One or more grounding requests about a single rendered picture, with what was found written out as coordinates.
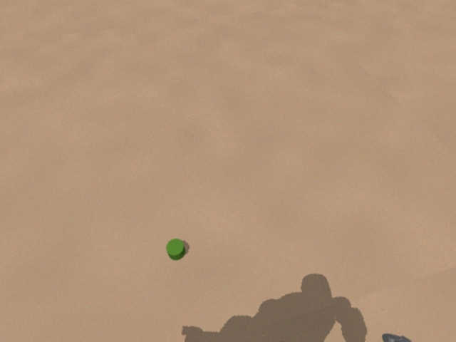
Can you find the tin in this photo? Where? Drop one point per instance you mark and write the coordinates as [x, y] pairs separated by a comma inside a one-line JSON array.
[[175, 249]]

